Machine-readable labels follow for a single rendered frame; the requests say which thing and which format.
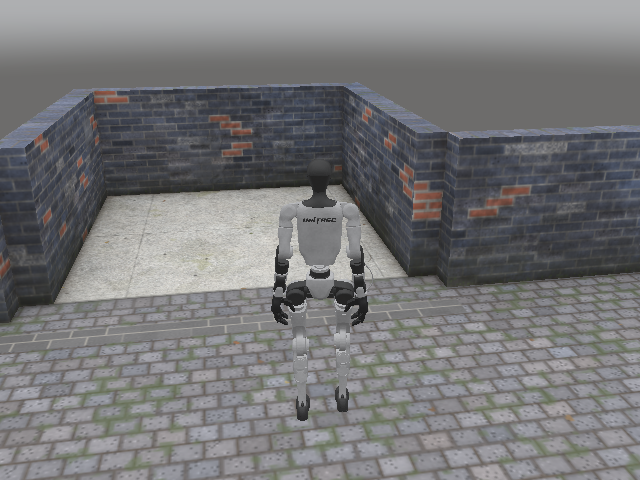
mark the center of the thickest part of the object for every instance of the robot left hand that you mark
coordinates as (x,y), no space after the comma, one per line
(277,311)

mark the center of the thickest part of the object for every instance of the robot right foot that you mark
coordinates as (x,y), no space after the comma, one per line
(342,404)

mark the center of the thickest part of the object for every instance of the robot left upper arm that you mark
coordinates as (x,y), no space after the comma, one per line
(287,213)

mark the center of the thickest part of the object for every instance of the robot right upper arm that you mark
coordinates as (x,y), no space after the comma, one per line
(351,212)

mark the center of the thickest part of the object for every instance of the left robot forearm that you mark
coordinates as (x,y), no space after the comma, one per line
(280,276)

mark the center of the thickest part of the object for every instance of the right robot thigh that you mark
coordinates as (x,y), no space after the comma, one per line
(343,291)

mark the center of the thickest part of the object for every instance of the robot right hand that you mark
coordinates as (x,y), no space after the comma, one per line
(363,309)

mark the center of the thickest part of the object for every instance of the right robot forearm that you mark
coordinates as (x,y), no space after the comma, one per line
(358,275)

